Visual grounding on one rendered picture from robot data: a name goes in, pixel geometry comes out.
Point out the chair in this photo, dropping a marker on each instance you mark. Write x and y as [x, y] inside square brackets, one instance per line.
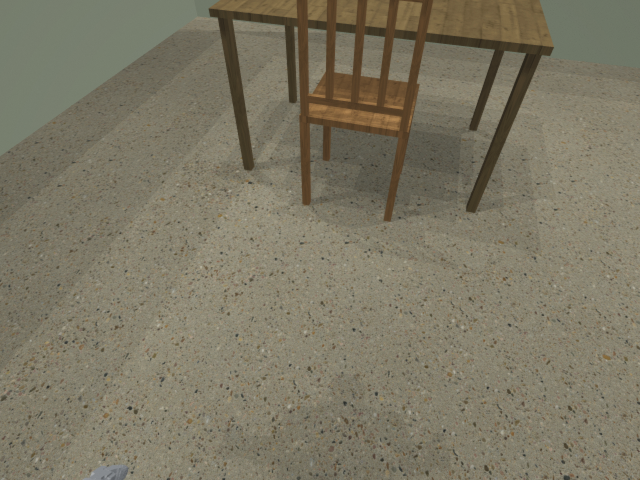
[355, 102]

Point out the table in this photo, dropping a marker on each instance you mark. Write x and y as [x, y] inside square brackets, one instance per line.
[501, 25]

